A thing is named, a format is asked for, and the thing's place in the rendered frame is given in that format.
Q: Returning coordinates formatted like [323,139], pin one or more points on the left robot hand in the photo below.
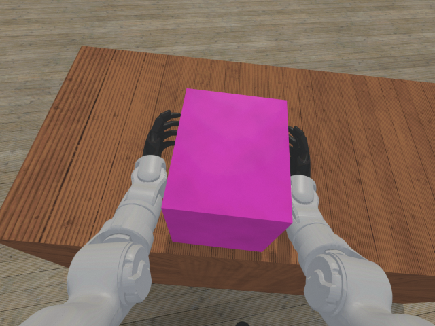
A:
[154,144]

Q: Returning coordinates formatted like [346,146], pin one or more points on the robot left forearm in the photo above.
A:
[137,215]

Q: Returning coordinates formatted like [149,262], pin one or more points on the robot right upper arm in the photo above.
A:
[348,291]

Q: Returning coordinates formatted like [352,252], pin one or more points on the right robot hand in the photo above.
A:
[300,163]

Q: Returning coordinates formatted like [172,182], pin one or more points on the robot right forearm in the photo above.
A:
[309,232]

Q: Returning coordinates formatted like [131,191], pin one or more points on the robot left upper arm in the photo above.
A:
[105,281]

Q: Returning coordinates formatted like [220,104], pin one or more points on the pedestal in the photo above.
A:
[371,143]

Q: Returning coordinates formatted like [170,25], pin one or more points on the carton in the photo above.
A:
[229,180]

